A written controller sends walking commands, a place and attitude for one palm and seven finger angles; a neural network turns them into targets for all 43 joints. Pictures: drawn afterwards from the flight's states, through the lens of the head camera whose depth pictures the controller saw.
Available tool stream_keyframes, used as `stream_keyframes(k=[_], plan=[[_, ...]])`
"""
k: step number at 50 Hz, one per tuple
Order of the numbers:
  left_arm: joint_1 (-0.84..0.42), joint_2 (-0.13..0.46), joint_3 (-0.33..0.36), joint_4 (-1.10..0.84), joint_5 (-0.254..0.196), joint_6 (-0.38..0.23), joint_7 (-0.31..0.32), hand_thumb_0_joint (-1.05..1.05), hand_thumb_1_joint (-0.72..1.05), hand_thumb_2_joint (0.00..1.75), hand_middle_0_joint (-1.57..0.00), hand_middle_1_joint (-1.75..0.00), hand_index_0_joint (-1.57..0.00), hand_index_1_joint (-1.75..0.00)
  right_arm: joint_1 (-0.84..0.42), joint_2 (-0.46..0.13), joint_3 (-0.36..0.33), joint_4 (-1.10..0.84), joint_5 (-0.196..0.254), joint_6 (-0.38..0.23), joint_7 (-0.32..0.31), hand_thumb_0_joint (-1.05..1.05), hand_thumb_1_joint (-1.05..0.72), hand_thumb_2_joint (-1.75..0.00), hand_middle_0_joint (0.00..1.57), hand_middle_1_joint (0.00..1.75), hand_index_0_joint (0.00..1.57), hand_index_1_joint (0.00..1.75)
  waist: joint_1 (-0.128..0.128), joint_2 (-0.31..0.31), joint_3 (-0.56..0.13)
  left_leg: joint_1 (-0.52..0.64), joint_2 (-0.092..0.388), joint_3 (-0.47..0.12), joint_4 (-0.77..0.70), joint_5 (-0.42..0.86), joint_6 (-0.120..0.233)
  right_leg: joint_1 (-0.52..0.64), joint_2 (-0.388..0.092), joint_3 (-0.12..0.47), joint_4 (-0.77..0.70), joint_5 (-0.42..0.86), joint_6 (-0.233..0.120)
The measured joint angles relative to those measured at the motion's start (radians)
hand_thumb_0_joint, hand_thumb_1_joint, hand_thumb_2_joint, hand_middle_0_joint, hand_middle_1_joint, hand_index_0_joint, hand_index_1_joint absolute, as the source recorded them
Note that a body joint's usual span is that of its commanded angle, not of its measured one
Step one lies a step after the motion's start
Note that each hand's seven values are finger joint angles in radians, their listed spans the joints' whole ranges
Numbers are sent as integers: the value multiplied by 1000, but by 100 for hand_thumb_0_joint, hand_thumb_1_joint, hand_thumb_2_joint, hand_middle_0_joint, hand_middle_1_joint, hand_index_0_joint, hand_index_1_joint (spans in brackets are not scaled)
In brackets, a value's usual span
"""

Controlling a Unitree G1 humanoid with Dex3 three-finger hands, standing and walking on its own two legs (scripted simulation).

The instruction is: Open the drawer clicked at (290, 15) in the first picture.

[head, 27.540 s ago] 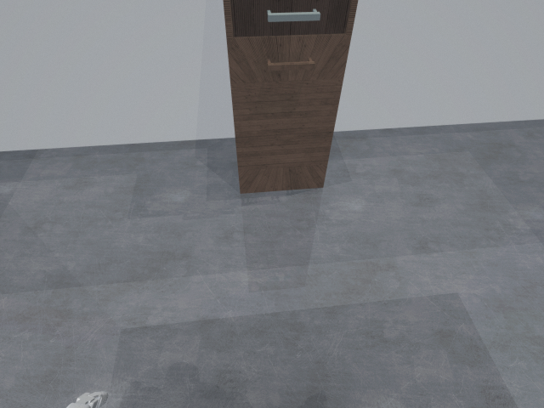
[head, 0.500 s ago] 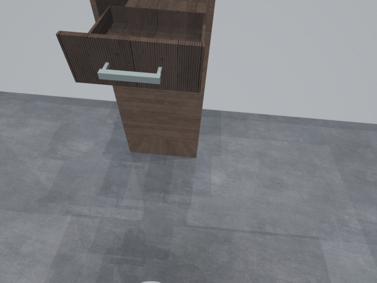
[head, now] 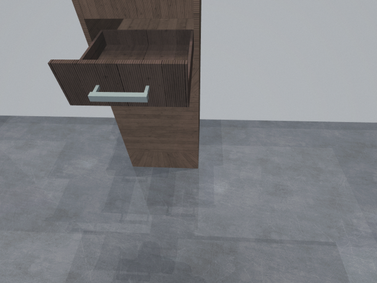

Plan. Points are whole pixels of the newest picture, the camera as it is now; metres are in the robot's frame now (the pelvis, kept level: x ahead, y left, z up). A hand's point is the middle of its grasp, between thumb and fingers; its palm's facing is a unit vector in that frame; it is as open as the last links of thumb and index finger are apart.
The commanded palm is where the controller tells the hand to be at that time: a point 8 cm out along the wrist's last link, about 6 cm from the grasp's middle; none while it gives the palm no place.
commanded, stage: let the arm hang, fingers relaxed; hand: left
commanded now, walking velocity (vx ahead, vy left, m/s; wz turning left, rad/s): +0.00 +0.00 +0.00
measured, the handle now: (120, 92) +0.59 +0.23 +0.08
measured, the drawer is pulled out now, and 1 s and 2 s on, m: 0.30 0.30 0.30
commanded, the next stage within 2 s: look to check the result in 0.16 s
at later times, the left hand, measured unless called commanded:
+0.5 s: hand out of the picture +0.08 +0.23 -0.16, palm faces -0.02 -0.94 -0.33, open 7.4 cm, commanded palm none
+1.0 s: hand out of the picture +0.12 +0.25 -0.15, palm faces -0.03 -0.94 -0.35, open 7.4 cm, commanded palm none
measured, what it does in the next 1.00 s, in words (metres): stands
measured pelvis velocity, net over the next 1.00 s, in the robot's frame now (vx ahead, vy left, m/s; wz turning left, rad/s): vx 0.03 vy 0.00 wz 0.00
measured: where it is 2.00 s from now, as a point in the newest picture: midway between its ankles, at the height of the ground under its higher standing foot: outside the picture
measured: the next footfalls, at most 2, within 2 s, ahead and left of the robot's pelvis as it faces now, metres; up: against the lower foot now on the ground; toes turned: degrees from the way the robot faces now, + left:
none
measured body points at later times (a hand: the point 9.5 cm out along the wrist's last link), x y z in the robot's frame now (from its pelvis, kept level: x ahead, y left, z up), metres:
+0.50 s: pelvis +0.01 +0.00 +0.00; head +0.04 -0.02 +0.45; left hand +0.08 +0.28 -0.13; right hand +0.04 -0.28 -0.15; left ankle +0.01 +0.12 -0.74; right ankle +0.02 -0.11 -0.74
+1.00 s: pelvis +0.03 +0.00 +0.01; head +0.05 +0.00 +0.45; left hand +0.12 +0.30 -0.12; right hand +0.11 -0.29 -0.13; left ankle +0.01 +0.12 -0.74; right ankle +0.02 -0.11 -0.74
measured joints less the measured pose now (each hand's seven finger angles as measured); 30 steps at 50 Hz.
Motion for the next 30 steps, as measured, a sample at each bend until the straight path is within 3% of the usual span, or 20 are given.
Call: stream_keyframes(k=[13, 30], plan=[[-35, 46, 10, 5, -1, -3, -5, 0, 90, 90, -21, -30, -20, -29, -10, -37, -1, 23, -1, 2, 2, 0, -91, -89, 20, 30, 20, 30, -9, -14, 24, 30, 12, -2, -36, 7, -10, 32, 12, -2, -42, 11, -9], [-33, 110, 13, 32, -2, 1, -8, 0, 90, 90, -21, -30, -20, -29, -52, -93, 0, 29, 3, 3, 6, 0, -91, -89, 20, 30, 20, 30, 2, -13, 35, 51, 10, 4, -68, 11, -7, 53, 11, 4, -76, 18, -5]])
